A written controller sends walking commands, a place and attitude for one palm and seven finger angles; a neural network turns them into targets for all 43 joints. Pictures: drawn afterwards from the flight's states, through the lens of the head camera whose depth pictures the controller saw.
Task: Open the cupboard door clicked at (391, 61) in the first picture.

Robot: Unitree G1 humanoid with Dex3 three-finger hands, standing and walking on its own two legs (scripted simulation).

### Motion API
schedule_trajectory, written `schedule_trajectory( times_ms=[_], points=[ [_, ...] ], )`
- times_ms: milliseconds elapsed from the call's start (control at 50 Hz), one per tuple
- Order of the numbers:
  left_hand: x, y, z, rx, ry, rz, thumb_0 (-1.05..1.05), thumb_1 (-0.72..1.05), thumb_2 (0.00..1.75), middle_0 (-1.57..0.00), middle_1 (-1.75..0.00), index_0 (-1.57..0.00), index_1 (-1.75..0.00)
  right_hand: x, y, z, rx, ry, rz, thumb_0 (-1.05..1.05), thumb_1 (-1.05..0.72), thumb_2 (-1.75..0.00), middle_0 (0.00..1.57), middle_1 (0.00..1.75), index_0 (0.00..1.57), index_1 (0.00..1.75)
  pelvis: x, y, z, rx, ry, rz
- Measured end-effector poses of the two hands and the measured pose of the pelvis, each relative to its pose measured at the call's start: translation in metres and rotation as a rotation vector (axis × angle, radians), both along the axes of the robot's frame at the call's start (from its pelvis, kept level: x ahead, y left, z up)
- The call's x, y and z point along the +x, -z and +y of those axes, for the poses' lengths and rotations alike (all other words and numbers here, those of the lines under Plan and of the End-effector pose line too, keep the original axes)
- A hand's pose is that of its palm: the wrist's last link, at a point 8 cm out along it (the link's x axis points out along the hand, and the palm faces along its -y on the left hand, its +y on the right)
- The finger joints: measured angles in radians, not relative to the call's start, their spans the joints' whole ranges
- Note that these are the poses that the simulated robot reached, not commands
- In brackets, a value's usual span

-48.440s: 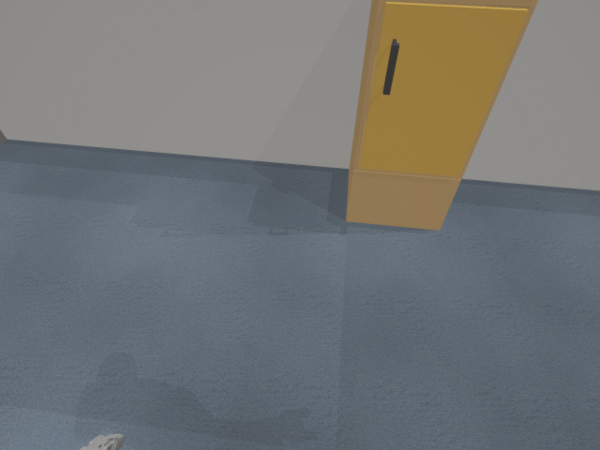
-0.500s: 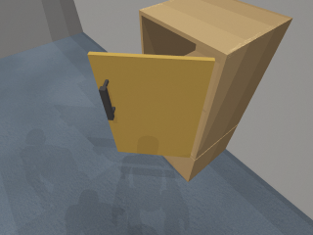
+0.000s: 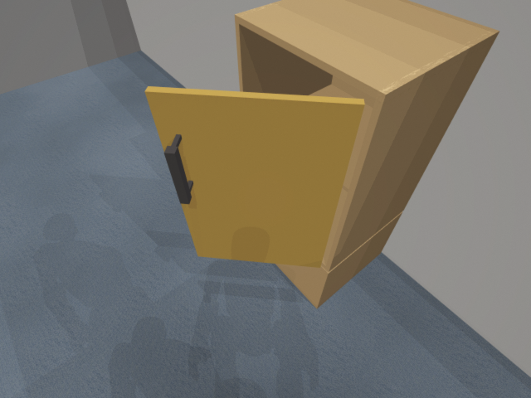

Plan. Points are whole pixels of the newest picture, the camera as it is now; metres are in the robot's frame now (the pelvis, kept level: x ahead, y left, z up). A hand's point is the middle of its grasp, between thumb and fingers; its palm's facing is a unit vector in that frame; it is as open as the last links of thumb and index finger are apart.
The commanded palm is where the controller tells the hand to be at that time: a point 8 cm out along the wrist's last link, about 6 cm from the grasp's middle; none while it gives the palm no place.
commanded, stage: look again from close up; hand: left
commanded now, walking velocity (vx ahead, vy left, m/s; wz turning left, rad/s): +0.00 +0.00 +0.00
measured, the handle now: (181, 170) +0.54 +0.22 -0.01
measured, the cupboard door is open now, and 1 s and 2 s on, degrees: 45 45 45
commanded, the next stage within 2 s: raise the hand with hooked fingers in 0.10 s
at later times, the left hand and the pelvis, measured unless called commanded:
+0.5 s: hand (169, 329) +0.21 +0.16 -0.01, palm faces +0.06 -1.00 +0.03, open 7.9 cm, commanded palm +0.12 +0.23 -0.06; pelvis -0.02 +0.01 -0.03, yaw +1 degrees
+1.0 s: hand (137, 359) +0.18 +0.21 -0.05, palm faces -0.14 -0.99 +0.00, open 10.8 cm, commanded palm +0.14 +0.29 -0.03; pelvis -0.06 +0.02 -0.08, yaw +2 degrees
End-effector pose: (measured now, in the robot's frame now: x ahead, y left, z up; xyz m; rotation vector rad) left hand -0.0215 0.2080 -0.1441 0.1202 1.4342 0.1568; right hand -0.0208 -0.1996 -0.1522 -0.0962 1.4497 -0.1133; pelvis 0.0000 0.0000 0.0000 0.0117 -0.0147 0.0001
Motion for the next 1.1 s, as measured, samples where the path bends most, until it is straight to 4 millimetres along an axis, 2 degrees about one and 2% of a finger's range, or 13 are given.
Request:
schedule_trajectory(
  times_ms=[240, 340, 420, 480, 520, 580, 660, 700, 780, 840, 900, 1000, 1100],
  points=[
    [0.007, -0.003, 0.005, 0.016, -0.031, -0.026, 0.03, 0.94, 0.9, -0.2, -0.3, -0.2, -0.3, 0.008, -0.001, -0.005, -0.019, -0.01, -0.025, 0.02, -0.92, -0.9, 0.2, 0.3, 0.19, 0.3, 0.002, 0.002, 0.002, -0.009, -0.001, 0.006],
    [0.093, -0.072, 0.044, 0.154, -0.075, -0.551, 0.07, 0.96, 0.89, -0.21, -0.32, -0.2, -0.32, 0.056, -0.01, -0.031, -0.099, -0.02, -0.356, 0.03, -0.93, -0.9, 0.2, 0.3, 0.2, 0.3, -0.001, 0.006, 0.01, -0.005, -0.028, 0.012],
    [0.175, -0.125, 0.033, 0.088, 0.015, -1.002, 0.05, 0.88, 0.87, -0.2, -0.36, -0.2, -0.36, 0.114, -0.028, -0.048, -0.156, -0.057, -0.631, 0.03, -0.92, -0.9, 0.2, 0.3, 0.2, 0.3, -0.011, 0.016, 0.014, -0.003, -0.045, 0.059],
    [0.209, -0.139, 0.012, -0.058, 0.066, -1.267, 0.03, 0.81, 0.84, -0.21, -0.39, -0.2, -0.39, 0.153, -0.051, -0.056, -0.189, -0.094, -0.801, 0.02, -0.92, -0.9, 0.2, 0.3, 0.19, 0.3, -0.018, 0.028, 0.012, 0.007, -0.028, 0.114],
    [0.209, -0.135, 0.001, -0.157, 0.101, -1.371, 0.02, 0.76, 0.82, -0.21, -0.42, -0.21, -0.42, 0.174, -0.066, -0.057, -0.2, -0.131, -0.884, 0.02, -0.91, -0.9, 0.2, 0.3, 0.19, 0.3, -0.022, 0.037, 0.009, 0.012, -0.018, 0.14],
    [0.186, -0.112, -0.001, -0.209, 0.171, -1.405, 0.01, 0.68, 0.8, -0.22, -0.46, -0.22, -0.46, 0.2, -0.078, -0.056, -0.21, -0.193, -0.964, 0.02, -0.91, -0.9, 0.2, 0.3, 0.19, 0.3, -0.026, 0.052, 0.007, 0.013, -0.017, 0.172],
    [0.142, -0.077, 0.023, -0.146, 0.14, -1.298, 0.01, 0.57, 0.76, -0.23, -0.52, -0.23, -0.52, 0.223, -0.072, -0.043, -0.199, -0.263, -0.998, 0.01, -0.91, -0.9, 0.2, 0.3, 0.19, 0.3, -0.034, 0.072, 0.005, 0.002, -0.03, 0.199],
    [0.125, -0.072, 0.04, -0.085, 0.103, -1.282, 0.01, 0.52, 0.74, -0.24, -0.55, -0.23, -0.55, 0.229, -0.062, -0.032, -0.179, -0.293, -0.997, 0.01, -0.91, -0.9, 0.2, 0.3, 0.19, 0.3, -0.038, 0.08, 0.006, -0.012, -0.042, 0.212],
    [0.12, -0.094, 0.062, 0.003, 0.105, -1.41, 0.02, 0.43, 0.7, -0.24, -0.61, -0.24, -0.61, 0.223, -0.032, -0.004, -0.115, -0.324, -0.958, 0.01, -0.91, -0.9, 0.2, 0.3, 0.19, 0.3, -0.046, 0.091, 0.008, -0.046, -0.064, 0.228],
    [0.141, -0.112, 0.06, -0.039, 0.198, -1.514, 0.01, 0.36, 0.67, -0.24, -0.65, -0.24, -0.65, 0.204, -0.007, 0.016, -0.059, -0.321, -0.904, 0.01, -0.9, -0.9, 0.2, 0.3, 0.2, 0.3, -0.053, 0.096, 0.012, -0.066, -0.071, 0.234],
    [0.168, -0.112, 0.052, -0.136, 0.302, -1.478, 0.01, 0.29, 0.64, -0.24, -0.7, -0.24, -0.7, 0.177, 0.01, 0.027, -0.02, -0.27, -0.835, 0.02, -0.9, -0.9, 0.2, 0.3, 0.2, 0.3, -0.058, 0.096, 0.016, -0.07, -0.065, 0.239],
    [0.188, -0.1, 0.058, -0.22, 0.26, -1.281, 0.01, 0.17, 0.59, -0.26, -0.77, -0.25, -0.77, 0.13, 0.013, 0.023, -0.033, -0.148, -0.722, 0.02, -0.9, -0.9, 0.21, 0.3, 0.2, 0.3, -0.058, 0.083, 0.024, -0.053, -0.043, 0.236],
    [0.178, -0.12, 0.088, -0.083, 0.147, -1.328, 0.01, 0.06, 0.54, -0.27, -0.85, -0.26, -0.85, 0.105, 0.002, 0.003, -0.11, -0.122, -0.667, 0.02, -0.9, -0.9, 0.21, 0.3, 0.2, 0.3, -0.052, 0.072, 0.03, -0.048, -0.035, 0.229]
  ],
)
